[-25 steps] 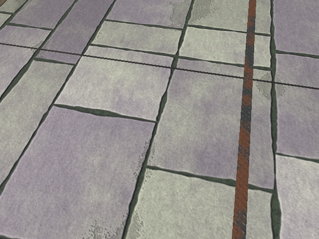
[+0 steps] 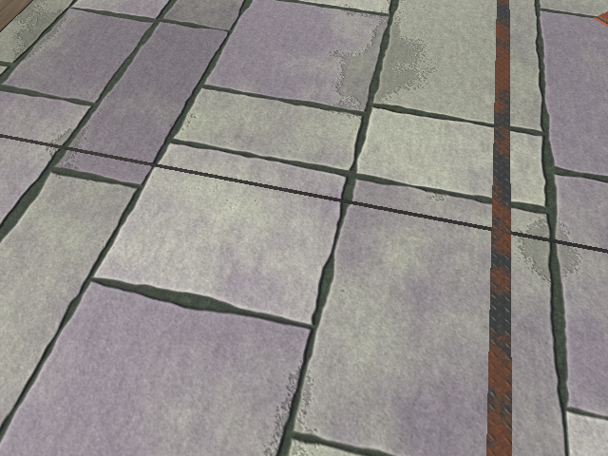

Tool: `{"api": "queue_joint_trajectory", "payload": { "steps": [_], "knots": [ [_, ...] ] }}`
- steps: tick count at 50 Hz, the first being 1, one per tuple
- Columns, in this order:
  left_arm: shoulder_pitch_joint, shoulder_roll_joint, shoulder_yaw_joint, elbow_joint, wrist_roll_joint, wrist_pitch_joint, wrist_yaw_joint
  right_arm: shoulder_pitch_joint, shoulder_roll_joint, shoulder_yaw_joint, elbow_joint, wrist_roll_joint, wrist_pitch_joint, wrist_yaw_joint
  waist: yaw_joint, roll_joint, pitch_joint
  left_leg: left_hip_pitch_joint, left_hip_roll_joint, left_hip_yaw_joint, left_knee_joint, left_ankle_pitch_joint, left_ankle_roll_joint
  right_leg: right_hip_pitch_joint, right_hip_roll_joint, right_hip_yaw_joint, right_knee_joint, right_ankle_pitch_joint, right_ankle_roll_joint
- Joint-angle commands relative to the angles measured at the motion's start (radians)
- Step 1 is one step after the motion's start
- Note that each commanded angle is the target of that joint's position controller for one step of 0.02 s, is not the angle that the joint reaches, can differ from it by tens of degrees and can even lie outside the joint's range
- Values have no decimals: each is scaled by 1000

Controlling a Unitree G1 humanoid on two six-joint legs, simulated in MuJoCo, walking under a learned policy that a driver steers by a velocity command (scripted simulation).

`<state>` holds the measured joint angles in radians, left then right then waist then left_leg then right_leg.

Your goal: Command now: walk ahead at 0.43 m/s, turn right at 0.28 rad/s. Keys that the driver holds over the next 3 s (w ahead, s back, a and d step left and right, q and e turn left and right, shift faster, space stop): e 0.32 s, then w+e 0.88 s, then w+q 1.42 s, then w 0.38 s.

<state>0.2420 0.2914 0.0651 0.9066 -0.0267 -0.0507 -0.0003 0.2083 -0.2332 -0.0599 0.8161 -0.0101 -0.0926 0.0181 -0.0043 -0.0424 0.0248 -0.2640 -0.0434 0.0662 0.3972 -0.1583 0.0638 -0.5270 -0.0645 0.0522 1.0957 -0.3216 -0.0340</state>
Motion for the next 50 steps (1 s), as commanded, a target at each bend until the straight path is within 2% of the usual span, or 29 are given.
{"api": "queue_joint_trajectory", "payload": {
  "steps": [1,3,6,8,11,13,14,15,16,17,18,19,20,21,23,24,28,33,34,36,37,38,39,40,41,42,43,46,50],
  "knots": [
    [35,52,20,-45,3,14,13,-29,-122,-28,-38,-12,-30,-5,23,113,-15,65,290,-187,-248,283,148,-94,-47,65,-44,105,25],
    [14,43,22,-61,16,13,12,-33,-137,-33,-23,-16,-26,-17,31,105,-20,72,270,-71,-217,522,130,-92,-30,54,-145,207,44],
    [-86,12,9,-104,22,6,-9,-38,-151,-31,-12,-5,-7,-43,-2,118,-21,52,219,58,-197,545,93,-5,-8,-30,-356,407,48],
    [-139,9,7,-136,23,9,-24,-5,-167,-34,8,2,6,-56,-26,115,-30,107,240,66,-175,533,94,11,2,-47,-430,442,47],
    [-167,38,15,-176,25,20,-41,-4,-191,-44,22,20,30,-63,-23,122,-34,217,294,54,-97,547,88,-13,9,-55,-480,321,21],
    [-132,65,26,-187,29,23,-50,-29,-209,-52,16,34,46,-70,7,136,-45,250,314,49,10,643,70,22,34,-82,-503,208,-11],
    [-70,84,37,-176,28,21,-52,-44,-212,-55,9,40,54,-76,39,129,-70,251,297,61,113,693,49,93,65,-105,-555,205,-32],
    [24,129,59,-153,28,16,-46,-27,-197,-51,7,37,61,-77,79,78,-121,219,238,89,289,650,5,238,101,-106,-648,338,-66],
    [96,233,87,-157,32,18,-22,11,-170,-37,-15,2,55,-70,90,-96,-218,7,158,111,587,299,-70,488,-73,140,-632,823,-152],
    [60,291,90,-177,35,23,-14,111,-85,-7,-44,-27,46,-50,-4,-244,-362,-332,-28,6,896,-555,-123,775,-303,542,-625,906,-392],
    [91,209,72,-194,25,27,-17,51,-151,-19,-33,2,32,-28,74,-96,-437,-392,12,-169,963,-511,-96,768,-271,561,-704,525,-381],
    [43,167,61,-203,14,24,-16,-27,-168,-25,-59,34,27,-21,73,-60,-315,-466,47,-164,929,-410,-73,673,-227,484,-764,218,-330],
    [-3,136,53,-206,-2,25,-12,-63,-164,-28,-59,30,27,-28,53,12,-210,-478,88,-154,839,-326,-66,555,-180,440,-820,-45,-272],
    [-51,118,45,-216,-2,27,-5,-88,-181,-35,-63,15,31,-37,32,-4,-136,-444,109,-149,742,-272,-66,429,-157,419,-865,-141,-243],
    [-83,117,43,-238,22,23,6,-83,-171,-38,-67,1,34,-40,0,-58,-100,-341,105,-137,637,-199,-72,302,-103,383,-913,-140,-228],
    [-80,125,46,-243,25,19,12,-78,-157,-35,-65,-1,29,-40,-1,-61,-102,-317,98,-129,578,-178,-80,283,-88,357,-915,-97,-228],
    [-42,158,60,-243,14,17,26,-125,-125,-23,-73,3,16,-37,25,-72,-106,-250,68,-123,358,-74,-116,252,-58,317,-892,-53,-214],
    [1,165,62,-242,7,33,21,-176,-143,-23,-96,23,-7,-21,51,-96,-93,-161,31,-127,194,-45,-116,240,-58,383,-849,-135,-195],
    [5,161,60,-242,7,36,20,-171,-148,-25,-98,27,-14,-19,45,-99,-91,-129,27,-129,166,-51,-107,237,-58,404,-835,-155,-191],
    [-16,139,51,-249,7,41,20,-107,-152,-31,-81,30,-25,-17,-4,-92,-84,6,29,-120,74,-24,-84,182,-29,419,-776,-211,-162],
    [-24,109,41,-254,9,41,20,-44,-163,-39,-62,28,-27,-21,-39,-73,-86,113,58,-127,32,-38,-69,116,5,397,-706,-239,-133],
    [-35,41,21,-266,12,38,20,77,-211,-52,-38,16,-28,-29,-86,19,-124,285,207,-269,-19,-142,-20,-27,67,314,-492,-297,-79],
    [-20,-18,5,-291,6,29,19,142,-274,-60,-32,-7,-19,-33,-76,210,-128,394,385,-556,-133,-385,60,-223,184,130,-218,-295,-33],
    [-27,56,16,-333,-6,14,16,131,-307,-73,-27,-17,-18,-24,-49,310,-59,342,488,-792,-200,-589,144,-379,111,119,-82,-256,-29],
    [-28,121,32,-315,-1,12,14,76,-232,-56,-50,3,-19,-24,-47,240,2,313,448,-709,-201,-596,137,-412,61,125,-11,-175,-15],
    [-17,133,41,-292,7,15,11,50,-185,-42,-56,12,-17,-25,-41,203,19,295,387,-585,-193,-489,97,-402,50,113,14,-97,-2],
    [-7,121,43,-281,11,17,9,25,-171,-35,-63,8,-12,-26,-27,185,11,272,345,-486,-198,-378,69,-371,33,97,22,-34,6],
    [-47,73,36,-297,5,15,-5,44,-160,-28,-49,-6,-16,-30,-41,171,16,221,288,-272,-229,-76,57,-323,6,61,29,128,31],
    [-105,48,28,-335,0,17,-13,86,-172,-30,-31,-5,-13,-32,-56,147,18,240,279,-123,-235,143,71,-317,-1,44,-93,260,53]
  ]
}}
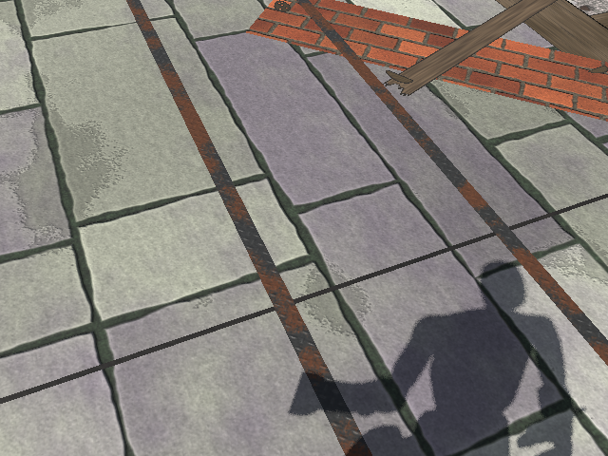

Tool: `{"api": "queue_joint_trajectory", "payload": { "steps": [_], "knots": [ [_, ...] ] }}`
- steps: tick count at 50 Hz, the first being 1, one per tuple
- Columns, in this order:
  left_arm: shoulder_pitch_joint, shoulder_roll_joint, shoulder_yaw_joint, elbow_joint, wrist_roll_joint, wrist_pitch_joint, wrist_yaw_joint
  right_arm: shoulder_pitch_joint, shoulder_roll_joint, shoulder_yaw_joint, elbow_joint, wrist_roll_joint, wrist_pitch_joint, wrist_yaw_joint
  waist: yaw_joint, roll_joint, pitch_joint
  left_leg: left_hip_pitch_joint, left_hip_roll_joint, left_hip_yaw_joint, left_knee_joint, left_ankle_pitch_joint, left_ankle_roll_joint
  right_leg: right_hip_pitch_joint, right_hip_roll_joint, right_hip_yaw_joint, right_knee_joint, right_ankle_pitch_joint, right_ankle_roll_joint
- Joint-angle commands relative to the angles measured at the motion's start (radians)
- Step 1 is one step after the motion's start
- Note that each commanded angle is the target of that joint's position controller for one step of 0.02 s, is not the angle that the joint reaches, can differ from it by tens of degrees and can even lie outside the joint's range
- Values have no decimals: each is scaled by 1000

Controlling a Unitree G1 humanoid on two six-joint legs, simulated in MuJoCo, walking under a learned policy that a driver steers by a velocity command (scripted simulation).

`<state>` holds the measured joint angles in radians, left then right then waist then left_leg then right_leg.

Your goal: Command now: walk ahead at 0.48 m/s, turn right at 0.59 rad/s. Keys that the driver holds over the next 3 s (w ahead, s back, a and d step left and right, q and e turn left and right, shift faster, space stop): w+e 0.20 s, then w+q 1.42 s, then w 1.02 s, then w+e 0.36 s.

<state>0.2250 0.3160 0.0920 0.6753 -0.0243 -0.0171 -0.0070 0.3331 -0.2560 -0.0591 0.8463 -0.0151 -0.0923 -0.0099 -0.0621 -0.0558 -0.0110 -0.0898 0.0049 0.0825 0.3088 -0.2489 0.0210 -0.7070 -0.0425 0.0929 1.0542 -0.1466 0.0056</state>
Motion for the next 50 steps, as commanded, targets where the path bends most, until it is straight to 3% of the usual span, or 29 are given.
{"api": "queue_joint_trajectory", "payload": {
  "steps": [1,5,8,10,11,12,13,14,15,16,17,18,19,21,24,29,34,37,38,39,40,41,42,43,44,45,46,47,50],
  "knots": [
    [-107,17,-2,-112,-1,-17,-12,-38,-154,-30,-59,2,-10,-5,-1,160,59,64,226,-103,-148,262,110,-115,-26,-12,-112,121,14],
    [-226,-17,-21,-155,1,-21,-40,15,-186,-35,-37,15,1,-8,-43,142,107,88,244,-14,-150,306,107,-51,-26,-92,-309,179,-5],
    [-276,-15,-23,-184,-4,-23,-61,42,-209,-41,-20,28,18,-7,-40,137,125,161,272,31,-103,468,99,-12,-2,-146,-400,96,-44],
    [-242,19,-8,-188,2,-20,-67,38,-244,-51,-22,37,28,-13,7,175,70,192,276,77,18,861,83,122,60,-204,-424,-1,-88],
    [-177,41,5,-177,7,-18,-64,57,-255,-53,-12,43,33,-16,52,189,16,183,281,79,126,1040,84,253,98,-213,-439,-46,-118],
    [-22,79,30,-139,4,-16,-54,57,-249,-47,-3,46,35,-16,146,169,-68,119,270,89,289,1066,70,486,120,-195,-518,31,-162],
    [144,129,53,-94,6,-7,-31,43,-231,-34,-11,39,26,-16,235,131,-148,-102,241,91,518,851,44,801,53,-80,-538,78,-202],
    [185,241,62,-73,11,-12,-14,138,-77,17,-59,-3,7,4,138,-141,-290,-546,73,67,921,-174,-9,1206,-273,420,-524,57,-351],
    [240,182,43,-84,19,-19,-10,100,-150,8,-40,38,-23,17,203,-94,-465,-610,12,-151,1097,-355,-6,1207,-389,693,-673,-22,-428],
    [188,137,27,-64,27,-29,-15,-26,-209,-16,-81,79,-31,21,216,-40,-301,-683,62,-174,1113,-278,2,1083,-335,491,-696,46,-363],
    [124,111,17,-52,21,-37,-15,-73,-191,-9,-99,78,-33,18,173,-7,-171,-673,106,-161,1031,-190,6,912,-283,330,-716,102,-315],
    [59,77,6,-45,23,-44,-17,-87,-179,-11,-89,55,-27,13,130,26,-97,-636,137,-153,961,-133,-1,773,-238,237,-749,140,-281],
    [15,44,-3,-47,30,-53,-20,-53,-179,-17,-77,47,-11,13,88,1,-59,-573,158,-164,925,-85,-7,673,-206,164,-789,174,-267],
    [-20,36,-1,-31,32,-74,-22,13,-134,-13,-51,49,21,13,43,-11,-33,-501,163,-170,893,-34,-25,563,-196,87,-869,166,-265],
    [-25,50,5,8,42,-95,-16,-37,-108,-11,-69,44,44,3,36,8,39,-567,157,-192,803,72,-53,506,-185,-36,-924,219,-245],
    [2,74,8,46,38,-97,2,-179,-77,1,-113,37,28,28,88,21,78,-556,119,-133,478,371,-37,549,-145,-195,-945,236,-185],
    [85,113,23,98,16,-63,12,-307,-74,10,-190,36,28,63,136,32,114,-648,96,-83,332,284,15,777,-224,-228,-879,336,-167],
    [62,154,33,96,10,-35,27,-265,-114,-9,-217,35,36,77,84,-18,43,-530,17,-1,323,117,68,849,-235,-266,-708,752,-129],
    [52,166,35,93,10,-26,33,-178,-145,-27,-205,35,41,75,32,-33,-16,-412,-26,25,326,72,92,841,-223,-279,-575,885,-113],
    [36,162,30,88,6,-20,38,-26,-195,-56,-172,37,43,65,-56,-17,-96,-186,-68,26,270,115,128,756,-187,-305,-365,876,-81],
    [63,122,12,71,24,-29,43,117,-284,-88,-148,40,54,44,-106,101,-197,119,50,-189,247,153,189,520,-136,-309,-56,556,-36],
    [168,-20,-32,27,48,-59,22,82,-358,-95,-160,44,45,43,24,330,-288,434,285,-771,137,-23,384,75,95,-185,282,-413,26],
    [62,71,-21,23,14,-97,4,115,-275,-72,-184,37,35,47,-61,207,-381,500,318,-912,22,-99,388,-32,83,19,365,-444,4],
    [-25,105,-12,-8,-19,-117,-5,79,-230,-61,-180,30,27,46,-67,163,-239,408,294,-768,2,-47,340,-102,37,20,340,-357,-17],
    [-49,93,-18,-13,-8,-127,0,17,-211,-55,-190,34,23,44,-25,70,-141,257,251,-651,2,49,307,-82,-8,10,251,-273,-27],
    [-57,96,-12,-8,17,-128,8,-46,-183,-47,-203,31,23,41,16,44,-79,120,217,-563,-8,165,288,-25,-37,1,165,-228,-21],
    [-36,104,-6,-5,26,-117,9,-81,-161,-37,-223,17,23,36,51,66,-65,31,194,-515,-30,251,286,46,-56,8,131,-198,-14],
    [-20,101,-4,-6,31,-104,9,-96,-158,-37,-233,15,23,34,69,80,-56,-19,180,-494,-49,294,290,78,-60,5,95,-186,-1],
    [-40,64,-14,-13,42,-77,15,-83,-184,-43,-225,24,20,18,77,84,-22,-130,141,-395,-75,388,284,95,-52,-30,-49,-109,49]
  ]
}}
Over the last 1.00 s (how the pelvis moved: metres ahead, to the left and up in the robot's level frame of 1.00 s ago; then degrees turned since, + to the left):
0.38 -0.05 0.01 -34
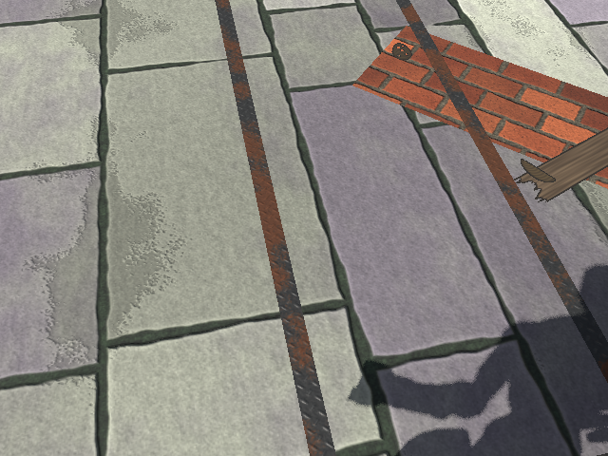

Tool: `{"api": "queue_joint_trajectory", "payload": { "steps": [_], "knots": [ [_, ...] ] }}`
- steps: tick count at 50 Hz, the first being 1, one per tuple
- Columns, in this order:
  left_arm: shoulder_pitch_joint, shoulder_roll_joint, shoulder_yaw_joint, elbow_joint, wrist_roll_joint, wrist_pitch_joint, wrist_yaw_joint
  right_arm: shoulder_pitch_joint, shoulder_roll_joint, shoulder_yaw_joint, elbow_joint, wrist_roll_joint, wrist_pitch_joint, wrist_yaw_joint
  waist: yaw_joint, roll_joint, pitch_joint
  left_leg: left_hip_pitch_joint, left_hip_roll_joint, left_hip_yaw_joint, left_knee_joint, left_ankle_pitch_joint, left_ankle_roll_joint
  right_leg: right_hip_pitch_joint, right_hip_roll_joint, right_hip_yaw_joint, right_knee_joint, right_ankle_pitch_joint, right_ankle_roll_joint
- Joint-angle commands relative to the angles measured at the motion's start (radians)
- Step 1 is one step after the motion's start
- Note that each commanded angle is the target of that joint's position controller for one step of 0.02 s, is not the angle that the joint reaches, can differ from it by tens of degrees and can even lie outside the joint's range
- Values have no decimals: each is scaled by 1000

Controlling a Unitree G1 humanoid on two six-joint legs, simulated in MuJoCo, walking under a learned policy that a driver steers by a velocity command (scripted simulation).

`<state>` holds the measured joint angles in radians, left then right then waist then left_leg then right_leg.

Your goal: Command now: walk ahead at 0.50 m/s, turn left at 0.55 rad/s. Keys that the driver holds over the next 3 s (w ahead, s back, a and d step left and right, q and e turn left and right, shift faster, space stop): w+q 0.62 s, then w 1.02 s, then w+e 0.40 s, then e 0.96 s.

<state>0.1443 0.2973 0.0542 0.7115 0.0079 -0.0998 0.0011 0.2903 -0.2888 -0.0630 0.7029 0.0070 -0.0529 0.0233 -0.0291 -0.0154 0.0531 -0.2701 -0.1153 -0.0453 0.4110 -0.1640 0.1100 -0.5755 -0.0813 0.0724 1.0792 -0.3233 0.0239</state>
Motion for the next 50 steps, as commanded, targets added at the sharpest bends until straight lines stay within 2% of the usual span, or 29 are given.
{"api": "queue_joint_trajectory", "payload": {
  "steps": [1,4,8,11,12,13,14,15,16,17,18,19,20,22,24,28,31,35,37,38,39,40,41,42,43,44,45,47,50],
  "knots": [
    [3,71,18,-60,11,9,7,-29,-163,-43,-77,4,-17,-23,33,50,-72,30,243,-241,-180,301,182,-39,-4,-17,-147,132,44],
    [-110,44,4,-82,6,3,0,6,-169,-46,-63,12,-5,-35,-14,86,-62,-5,186,-194,-157,207,125,31,43,-27,-390,342,56],
    [-200,70,9,-109,-13,-13,-17,67,-171,-49,-39,19,8,-39,-49,108,-59,55,215,-282,-101,98,101,80,84,-6,-542,389,43],
    [-169,108,27,-105,-18,-29,-26,62,-163,-50,-39,17,17,-44,-19,142,-62,133,248,-375,-15,89,81,126,89,12,-595,280,3],
    [-113,118,36,-91,-18,-34,-24,45,-155,-48,-44,16,20,-44,15,155,-75,131,238,-384,27,113,67,200,92,-2,-627,268,-18],
    [-19,143,51,-70,-10,-40,-18,34,-126,-38,-53,13,19,-42,64,149,-131,103,194,-356,126,162,37,352,71,-1,-650,276,-51],
    [127,194,66,-58,8,-43,-9,31,-69,-16,-73,1,14,-38,128,61,-264,-7,136,-278,384,65,-2,604,-86,145,-629,217,-118],
    [225,271,85,-21,17,-28,-11,172,-11,3,-101,25,6,-38,73,-273,-391,-362,-5,-141,708,-389,-74,931,-311,600,-706,2,-285],
    [215,187,69,-28,-10,-23,-17,174,-111,-11,-79,34,5,-41,91,-227,-338,-501,74,-151,852,-416,-89,913,-339,723,-766,-230,-283],
    [174,126,52,-39,-12,-15,-12,68,-169,-29,-86,28,10,-40,120,-131,-207,-538,110,-135,896,-322,-97,798,-295,571,-781,-223,-238],
    [128,108,43,-44,-3,-7,-9,9,-165,-31,-99,17,15,-41,108,-66,-135,-514,143,-100,887,-250,-103,681,-253,437,-791,-95,-209],
    [99,88,36,-36,0,-2,-7,-30,-153,-33,-113,7,14,-37,94,-55,-76,-498,169,-97,845,-201,-106,588,-215,341,-812,21,-201],
    [87,74,29,-30,7,-3,-4,-28,-135,-34,-119,13,16,-30,71,-81,-60,-455,196,-93,819,-171,-105,528,-187,264,-834,93,-191],
    [83,68,29,-13,0,-9,-3,-17,-96,-28,-123,25,26,-23,54,-104,-50,-427,215,-68,774,-155,-109,480,-166,166,-876,163,-198],
    [89,96,38,8,-5,-15,-3,-50,-71,-20,-142,19,33,-21,52,-81,-31,-454,228,-57,711,-125,-120,467,-178,101,-908,240,-217],
    [89,134,48,35,-3,-8,0,-116,-59,-11,-156,16,28,-8,66,-54,-27,-463,235,-32,529,55,-128,503,-170,-44,-920,370,-209],
    [116,154,50,58,-10,3,4,-215,-39,-1,-177,17,18,11,103,-44,-1,-414,215,22,361,172,-112,523,-155,-138,-915,398,-180],
    [186,185,55,103,-33,21,-4,-292,-37,2,-214,19,13,28,111,-42,30,-361,176,60,228,90,-63,606,-198,-163,-890,496,-172],
    [183,217,62,113,-43,31,-2,-246,-74,-17,-212,7,13,29,58,-71,-12,-247,119,101,187,-3,-22,650,-208,-190,-777,808,-158],
    [172,225,62,118,-45,38,2,-139,-108,-37,-185,3,15,26,-14,-71,-76,-90,83,124,139,15,5,639,-190,-222,-637,943,-138],
    [179,203,50,119,-40,39,7,16,-157,-65,-138,5,19,14,-92,-54,-160,161,59,120,105,83,33,532,-153,-255,-443,930,-109],
    [191,133,22,90,0,31,7,174,-245,-89,-108,5,30,-7,-136,99,-288,484,256,-147,152,171,91,265,-99,-266,-107,492,-67],
    [303,38,-13,70,0,9,-11,135,-301,-83,-116,6,22,-4,-22,296,-442,696,482,-668,9,-30,265,-53,74,-127,195,-278,-24],
    [186,149,14,78,-40,-7,-19,141,-199,-59,-122,5,12,5,-96,141,-422,652,475,-665,-65,-104,231,-138,41,5,271,-254,-33],
    [91,162,19,38,-63,-16,-21,92,-176,-47,-110,1,1,8,-87,132,-258,520,438,-504,-84,-22,195,-198,9,-16,257,-172,-44],
    [71,141,14,39,-49,-19,-13,31,-153,-39,-105,3,-5,8,-46,66,-179,379,396,-391,-94,84,167,-170,-34,-21,189,-84,-45],
    [73,139,18,47,-29,-14,-8,-18,-123,-30,-106,-2,-9,9,-11,67,-128,266,358,-304,-118,174,153,-121,-57,-22,128,-33,-39],
    [132,115,16,66,-25,7,-11,-53,-99,-23,-106,-12,-22,6,40,91,-123,162,331,-244,-182,214,156,-27,-77,-13,77,30,-24],
    [98,80,10,61,-12,30,-6,-44,-119,-29,-75,-7,-40,-1,51,69,-73,103,325,-164,-245,266,166,-59,-77,-23,-29,116,10]
  ]
}}
Over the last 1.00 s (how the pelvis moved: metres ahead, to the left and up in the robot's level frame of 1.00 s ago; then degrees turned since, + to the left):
0.56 -0.02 -0.01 10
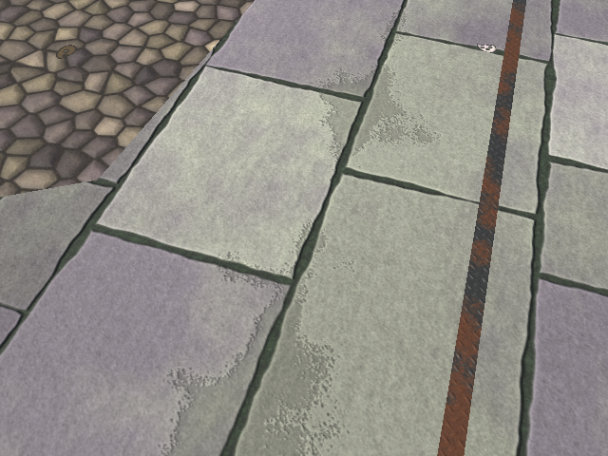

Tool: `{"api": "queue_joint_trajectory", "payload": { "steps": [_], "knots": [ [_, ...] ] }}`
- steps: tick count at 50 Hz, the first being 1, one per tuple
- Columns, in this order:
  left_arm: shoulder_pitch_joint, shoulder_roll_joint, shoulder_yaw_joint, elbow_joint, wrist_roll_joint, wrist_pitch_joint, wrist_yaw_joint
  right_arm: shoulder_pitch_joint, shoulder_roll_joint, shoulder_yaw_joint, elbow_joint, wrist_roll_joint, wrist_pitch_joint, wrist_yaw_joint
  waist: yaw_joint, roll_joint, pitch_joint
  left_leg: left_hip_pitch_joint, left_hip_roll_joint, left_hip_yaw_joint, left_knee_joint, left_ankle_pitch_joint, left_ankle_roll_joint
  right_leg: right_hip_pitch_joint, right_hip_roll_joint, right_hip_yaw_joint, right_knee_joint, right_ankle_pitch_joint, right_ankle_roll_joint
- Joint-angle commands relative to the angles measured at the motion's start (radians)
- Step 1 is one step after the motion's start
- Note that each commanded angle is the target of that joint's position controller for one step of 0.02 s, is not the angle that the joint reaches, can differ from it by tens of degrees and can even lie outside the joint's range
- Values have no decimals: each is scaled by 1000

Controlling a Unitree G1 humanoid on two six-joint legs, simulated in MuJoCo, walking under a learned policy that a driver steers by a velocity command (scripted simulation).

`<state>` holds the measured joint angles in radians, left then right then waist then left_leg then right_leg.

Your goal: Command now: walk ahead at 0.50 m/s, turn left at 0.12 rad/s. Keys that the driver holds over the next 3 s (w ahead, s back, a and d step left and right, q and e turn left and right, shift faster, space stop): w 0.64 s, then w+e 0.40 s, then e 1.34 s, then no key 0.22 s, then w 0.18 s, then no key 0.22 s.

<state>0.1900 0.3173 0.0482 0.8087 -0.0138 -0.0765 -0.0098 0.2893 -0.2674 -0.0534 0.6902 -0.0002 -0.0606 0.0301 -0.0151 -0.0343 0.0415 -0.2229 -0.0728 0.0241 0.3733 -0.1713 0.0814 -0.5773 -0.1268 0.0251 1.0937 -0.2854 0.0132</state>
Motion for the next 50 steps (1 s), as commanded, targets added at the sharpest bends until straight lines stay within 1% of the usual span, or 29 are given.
{"api": "queue_joint_trajectory", "payload": {
  "steps": [1,6,10,13,14,15,16,17,18,19,20,21,22,23,26,32,35,37,39,40,41,42,43,44,45,46,47,48,50],
  "knots": [
    [15,55,14,-48,13,8,6,-31,-145,-39,-50,-1,-33,-13,28,82,-43,58,277,-212,-217,279,191,-84,-32,25,-101,129,30],
    [-148,22,-4,-84,7,-8,-15,28,-171,-43,1,6,-24,-28,-34,87,7,67,236,-112,-234,197,137,-41,18,-9,-427,398,26],
    [-230,40,-3,-118,1,-16,-34,89,-188,-51,53,17,-13,-31,-57,93,35,185,294,-134,-191,183,125,-59,43,0,-539,369,-9],
    [-195,67,6,-119,4,-23,-44,86,-200,-58,76,21,2,-39,-22,114,11,275,325,-146,-111,324,95,-6,66,-12,-581,252,-53],
    [-134,85,16,-104,5,-24,-43,69,-207,-59,77,20,8,-41,15,125,-28,283,309,-131,-36,479,79,89,96,-42,-594,224,-73],
    [-1,121,38,-62,8,-24,-35,61,-192,-52,77,16,15,-44,82,112,-114,254,258,-92,127,604,53,275,128,-73,-606,235,-101],
    [168,184,58,-28,15,-22,-27,78,-150,-31,61,0,18,-49,142,43,-260,94,202,-48,398,432,16,568,6,56,-558,289,-156],
    [248,272,79,-8,21,-16,-25,212,-42,0,42,2,-2,-39,87,-229,-393,-324,19,-27,789,-130,-68,931,-230,545,-648,58,-330],
    [255,179,54,-10,0,-16,-29,168,-104,-8,58,12,-22,-34,128,-200,-416,-453,15,-169,906,-412,-60,962,-241,725,-780,-100,-331],
    [183,139,40,-19,-1,-16,-26,71,-165,-26,32,38,-34,-27,123,-135,-260,-540,73,-159,947,-348,-48,846,-220,582,-798,-140,-282],
    [113,119,34,-33,6,-13,-22,5,-164,-22,15,37,-39,-30,101,-55,-170,-530,128,-122,906,-256,-42,705,-185,466,-813,-76,-254],
    [64,94,26,-39,14,-12,-22,-33,-158,-25,8,21,-39,-33,76,-21,-99,-502,162,-106,842,-192,-45,575,-151,382,-841,18,-246],
    [36,69,17,-44,26,-17,-22,-18,-149,-29,13,15,-31,-35,41,-43,-80,-438,191,-113,798,-144,-46,491,-122,323,-868,95,-237],
    [26,63,15,-42,28,-20,-23,8,-131,-27,21,14,-21,-35,22,-60,-80,-392,199,-111,774,-122,-53,446,-106,288,-894,137,-241],
    [38,90,22,-21,16,-32,-17,-6,-96,-19,18,6,-1,-40,8,-45,-51,-403,214,-91,674,-62,-84,393,-96,192,-951,249,-263],
    [111,124,30,19,4,-18,3,-201,-57,-2,-22,7,-16,-27,70,-21,-5,-404,185,-49,307,239,-104,436,-47,52,-973,311,-217],
    [184,132,33,52,-7,-2,6,-301,-57,0,-52,13,-27,-12,105,-14,23,-387,154,-46,202,256,-106,484,-69,84,-939,293,-218],
    [197,139,38,62,-11,11,11,-328,-71,-4,-66,16,-37,-1,99,-25,31,-383,141,-63,148,218,-94,536,-96,119,-896,299,-210],
    [187,152,46,64,-13,20,18,-296,-100,-13,-59,15,-46,4,66,-42,14,-317,129,-70,112,157,-76,566,-118,156,-841,330,-191],
    [172,158,49,62,-13,25,20,-246,-115,-21,-45,14,-50,2,32,-52,-10,-236,115,-56,94,127,-63,563,-113,160,-789,392,-180],
    [159,144,44,58,-10,27,20,-133,-148,-40,-11,11,-53,-4,-28,-40,-78,-66,96,-34,66,118,-38,534,-68,133,-666,493,-155],
    [155,92,25,41,5,24,19,28,-202,-61,21,-4,-54,-14,-99,-3,-217,209,186,-104,120,134,10,406,-7,94,-434,412,-121],
    [265,-15,-6,18,15,8,15,138,-298,-85,36,-18,-43,-22,-82,223,-385,609,440,-456,122,58,136,42,139,3,-60,29,-46],
    [274,9,-4,17,-11,-7,12,168,-247,-73,47,-9,-35,-18,-93,338,-451,634,512,-740,-37,-152,193,-120,165,84,121,-313,-35],
    [187,111,26,4,-36,-8,12,105,-176,-51,43,-2,-35,-21,-98,219,-285,505,471,-618,-71,-260,144,-193,103,111,195,-251,-43],
    [120,116,30,-15,-35,-5,14,33,-142,-39,37,0,-35,-24,-78,174,-181,369,437,-486,-95,-222,112,-196,59,81,185,-162,-47],
    [99,104,33,-18,-23,3,17,-30,-107,-28,39,-2,-37,-21,-47,141,-108,245,397,-384,-133,-146,99,-162,29,74,143,-95,-42],
    [112,87,39,-16,-17,15,17,-72,-86,-23,43,-8,-44,-20,-14,167,-72,157,367,-300,-167,-75,88,-109,0,83,97,-44,-38],
    [134,43,36,-15,-20,40,15,-112,-81,-26,55,-12,-55,-20,19,164,-41,70,341,-183,-219,26,87,-49,-14,73,69,4,-26]
  ]
}}
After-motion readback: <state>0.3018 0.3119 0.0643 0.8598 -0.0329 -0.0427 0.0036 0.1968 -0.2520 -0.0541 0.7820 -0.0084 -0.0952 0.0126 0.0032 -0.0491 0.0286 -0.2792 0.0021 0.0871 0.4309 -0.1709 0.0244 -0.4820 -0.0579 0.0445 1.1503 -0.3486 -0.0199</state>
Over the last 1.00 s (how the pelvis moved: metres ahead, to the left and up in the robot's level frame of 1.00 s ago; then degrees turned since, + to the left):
0.52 0.12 0.00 29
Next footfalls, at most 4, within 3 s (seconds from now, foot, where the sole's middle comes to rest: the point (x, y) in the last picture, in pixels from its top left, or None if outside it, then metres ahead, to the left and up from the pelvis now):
0.32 right None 0.36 -0.16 -0.78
0.84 left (269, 375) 0.65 0.08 -0.78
1.32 right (385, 309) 0.83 -0.20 -0.78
1.80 left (306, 276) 0.93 -0.01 -0.78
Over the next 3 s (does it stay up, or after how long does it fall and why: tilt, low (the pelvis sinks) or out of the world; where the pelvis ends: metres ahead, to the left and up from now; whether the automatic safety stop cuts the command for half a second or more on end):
stays up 0.79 -0.16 -0.01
